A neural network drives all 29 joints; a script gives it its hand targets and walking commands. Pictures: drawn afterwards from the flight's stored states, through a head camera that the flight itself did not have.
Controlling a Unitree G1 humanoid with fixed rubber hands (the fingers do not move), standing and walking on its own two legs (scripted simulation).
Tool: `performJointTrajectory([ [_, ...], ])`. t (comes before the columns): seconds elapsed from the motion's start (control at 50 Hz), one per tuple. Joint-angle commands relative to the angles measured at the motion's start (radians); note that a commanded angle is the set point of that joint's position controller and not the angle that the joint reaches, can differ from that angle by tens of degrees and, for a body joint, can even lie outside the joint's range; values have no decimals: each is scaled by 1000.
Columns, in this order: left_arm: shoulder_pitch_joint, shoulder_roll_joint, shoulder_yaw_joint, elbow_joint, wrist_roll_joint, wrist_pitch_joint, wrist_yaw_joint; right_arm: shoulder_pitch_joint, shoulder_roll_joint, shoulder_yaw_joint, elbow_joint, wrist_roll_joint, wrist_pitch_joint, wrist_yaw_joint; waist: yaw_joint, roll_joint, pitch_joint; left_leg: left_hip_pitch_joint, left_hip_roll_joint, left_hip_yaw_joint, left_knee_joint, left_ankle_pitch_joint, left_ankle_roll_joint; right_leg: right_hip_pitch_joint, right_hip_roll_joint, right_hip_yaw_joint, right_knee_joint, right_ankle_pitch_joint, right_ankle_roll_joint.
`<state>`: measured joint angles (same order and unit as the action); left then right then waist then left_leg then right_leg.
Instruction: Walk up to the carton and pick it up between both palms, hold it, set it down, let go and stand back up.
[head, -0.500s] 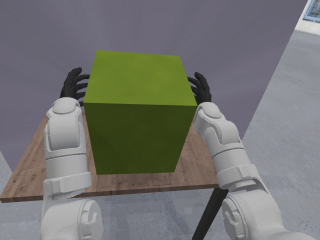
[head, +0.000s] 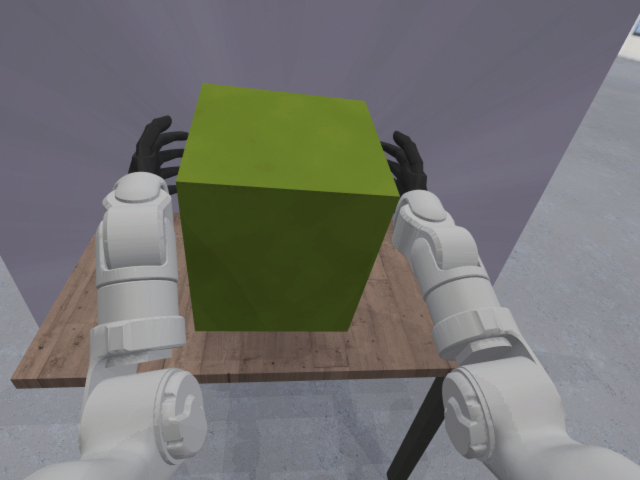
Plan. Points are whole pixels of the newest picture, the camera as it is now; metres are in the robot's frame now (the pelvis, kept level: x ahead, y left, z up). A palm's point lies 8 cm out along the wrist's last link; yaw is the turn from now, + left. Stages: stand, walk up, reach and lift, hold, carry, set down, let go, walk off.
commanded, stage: hold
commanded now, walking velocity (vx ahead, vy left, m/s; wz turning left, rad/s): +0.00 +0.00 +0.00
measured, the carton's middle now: (280, 216) +0.41 +0.02 +0.17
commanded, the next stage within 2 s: none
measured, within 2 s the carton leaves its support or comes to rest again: neither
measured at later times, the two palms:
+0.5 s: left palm (150, 193) +0.36 +0.16 +0.24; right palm (417, 209) +0.35 -0.14 +0.23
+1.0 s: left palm (147, 196) +0.36 +0.16 +0.23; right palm (410, 206) +0.36 -0.14 +0.22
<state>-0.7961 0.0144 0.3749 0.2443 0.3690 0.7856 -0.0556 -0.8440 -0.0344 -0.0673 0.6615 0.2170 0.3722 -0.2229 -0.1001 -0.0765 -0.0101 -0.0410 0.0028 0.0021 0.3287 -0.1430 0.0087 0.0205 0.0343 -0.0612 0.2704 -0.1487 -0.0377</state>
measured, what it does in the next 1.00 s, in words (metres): stands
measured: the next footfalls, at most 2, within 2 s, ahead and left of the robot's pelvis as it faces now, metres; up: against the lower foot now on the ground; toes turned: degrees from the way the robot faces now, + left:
none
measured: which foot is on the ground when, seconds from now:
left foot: down 0.00-1.00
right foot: down 0.00-1.00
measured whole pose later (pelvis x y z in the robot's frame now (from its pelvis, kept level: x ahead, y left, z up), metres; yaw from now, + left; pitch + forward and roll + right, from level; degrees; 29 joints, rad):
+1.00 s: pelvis +0.01 +0.00 +0.00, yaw +1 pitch -11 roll -1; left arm -0.66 -0.01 0.36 0.07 0.37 0.83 -0.09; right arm -0.73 -0.04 0.03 0.50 0.30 0.41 -0.28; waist -0.13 -0.08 0.01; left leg 0.01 0.00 -0.01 0.36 -0.18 0.01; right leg 0.10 0.04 -0.07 0.27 -0.17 -0.03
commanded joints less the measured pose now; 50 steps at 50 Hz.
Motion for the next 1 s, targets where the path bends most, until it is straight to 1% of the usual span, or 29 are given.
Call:
performJointTrajectory([
  [0.0, -546, -563, -488, -166, -183, -56, -131, -706, 512, 387, -392, 136, -57, 69, -43, 108, -450, 201, -52, 35, 58, 337, -43, 138, 21, -1, 11, 374, 89],
  [0.04, -516, -555, -502, -221, -176, -49, -139, -671, 516, 412, -411, 164, -40, 55, -43, 100, -427, 199, -54, 22, 56, 353, -46, 128, 23, -11, 11, 399, 99],
  [0.08, -503, -544, -486, -193, -166, -32, -147, -656, 493, 402, -437, 146, -25, 49, -45, 86, -333, 171, -52, 23, 47, 294, -43, 105, 30, -7, -5, 310, 93],
  [0.12, -466, -541, -494, -211, -153, -19, -151, -607, 477, 397, -410, 159, -10, 52, -60, 117, -297, 179, -40, 25, 28, 315, -50, 92, 33, -21, -14, 309, 89],
  [0.14, -451, -528, -483, -220, -142, -12, -153, -609, 483, 400, -411, 165, -4, 54, -37, 117, -274, 174, -35, 19, 31, 305, -47, 87, 28, -6, -12, 282, 84],
  [0.16, -462, -515, -469, -231, -141, -7, -156, -606, 472, 388, -417, 159, 2, 60, -37, 116, -251, 156, -35, 14, 15, 289, -47, 84, 21, 4, -14, 253, 85],
  [0.18, -478, -541, -512, -299, -162, -13, -149, -638, 489, 397, -480, 175, -17, 64, -38, 131, -318, 178, -34, 24, 25, 318, -59, 89, 29, -12, -1, 261, 74],
  [0.2, -508, -540, -523, -280, -164, -10, -148, -662, 487, 391, -467, 166, -14, 68, -31, 147, -304, 166, -28, 18, 21, 298, -60, 66, 30, -12, -9, 220, 80],
  [0.22, -521, -558, -557, -314, -183, -14, -138, -668, 494, 405, -516, 171, -22, 75, -41, 150, -375, 208, -21, 8, 34, 361, -72, 71, 43, -19, 2, 226, 69],
  [0.28, -505, -572, -590, -325, -193, -17, -116, -660, 475, 410, -508, 164, -23, 86, -45, 137, -399, 236, -16, 2, 47, 392, -80, 30, 46, -23, -3, 224, 73],
  [0.32, -489, -544, -536, -256, -170, -7, -117, -650, 475, 394, -471, 132, -5, 86, -38, 97, -334, 210, -18, 11, 26, 298, -62, 23, 37, -15, -13, 155, 64],
  [0.38, -509, -560, -518, -228, -159, -4, -116, -691, 487, 380, -426, 125, -12, 101, -3, 99, -304, 161, -10, 19, -14, 184, -40, 17, 32, -11, -23, 68, 59],
  [0.42, -536, -579, -505, -182, -157, -8, -116, -740, 479, 357, -417, 102, -27, 114, -7, 98, -306, 149, -7, 33, -37, 101, -32, -2, 41, -20, -33, 10, 54],
  [0.5, -579, -560, -450, -52, -143, -17, -124, -760, 501, 295, -275, 48, -33, 132, 7, 95, -219, 46, 1, 41, -91, -63, 6, -13, 27, -11, -31, -94, 56],
  [0.52, -634, -567, -451, -92, -160, -32, -119, -804, 519, 295, -300, 50, -49, 136, 16, 86, -285, 42, -10, 44, -88, -82, 14, 17, 18, -6, -34, -94, 59],
  [0.54, -639, -551, -426, -5, -146, -35, -122, -805, 520, 276, -231, 30, -45, 137, 15, 86, -246, 23, -14, 49, -91, -142, 17, -15, 12, -7, -41, -143, 67],
  [0.56, -668, -546, -420, -32, -154, -48, -119, -816, 551, 259, -233, 23, -55, 139, 17, 67, -290, 29, -26, 60, -89, -144, 30, -8, -5, 12, -46, -150, 66],
  [0.58, -666, -557, -417, 18, -153, -53, -120, -830, 544, 237, -200, 14, -60, 138, 21, 84, -271, 18, -21, 56, -89, -145, 26, -20, -2, 1, -39, -144, 65],
  [0.6, -663, -559, -412, 50, -147, -55, -121, -834, 528, 235, -197, 9, -69, 137, 6, 89, -277, 26, -20, 55, -90, -137, 27, -7, 3, 8, -43, -131, 65],
  [0.64, -683, -549, -409, -4, -159, -73, -121, -807, 544, 246, -169, 25, -76, 133, 10, 96, -340, 75, -21, 58, -59, -39, 10, 13, 4, -6, -31, -49, 63],
  [0.68, -665, -546, -418, -10, -180, -85, -118, -831, 559, 280, -263, 51, -83, 117, 7, 59, -409, 122, -36, 58, -21, 75, 7, 31, 3, 5, -31, 52, 71],
  [0.7, -650, -571, -423, -12, -177, -86, -117, -827, 562, 296, -269, 53, -81, 109, 10, 81, -425, 135, -45, 56, -7, 131, -4, 46, 3, 5, -27, 116, 78],
  [0.76, -555, -547, -434, -111, -175, -73, -121, -745, 545, 384, -356, 113, -69, 78, 0, 54, -477, 185, -55, 44, 43, 290, -20, 140, 7, 11, 9, 381, 91],
  [0.78, -533, -523, -414, -76, -167, -60, -134, -724, 534, 377, -349, 123, -55, 65, -16, 54, -397, 163, -62, 46, 40, 268, -19, 129, 2, 16, -1, 369, 98],
  [0.86, -455, -531, -444, -181, -143, -32, -164, -634, 512, 417, -408, 149, -27, 42, -21, 74, -336, 184, -53, 34, 36, 304, -23, 136, 22, -8, -2, 393, 106],
  [0.9, -470, -521, -475, -240, -150, -20, -165, -644, 499, 424, -466, 167, -20, 40, -43, 80, -324, 197, -44, 35, 45, 322, -33, 116, 30, -12, 1, 371, 94],
  [0.92, -457, -529, -497, -264, -169, -15, -162, -613, 501, 426, -480, 182, -17, 38, -52, 120, -329, 211, -47, 27, 48, 344, -46, 111, 37, -13, 1, 368, 96],
  [0.94, -464, -535, -525, -297, -171, -16, -161, -635, 499, 416, -509, 177, -17, 40, -62, 124, -347, 199, -49, 20, 51, 345, -49, 108, 28, -9, 6, 369, 94],
  [0.98, -494, -537, -541, -314, -178, -12, -156, -644, 478, 412, -516, 177, -13, 47, -59, 128, -324, 197, -31, 14, 45, 349, -64, 83, 37, -19, 0, 304, 89],
])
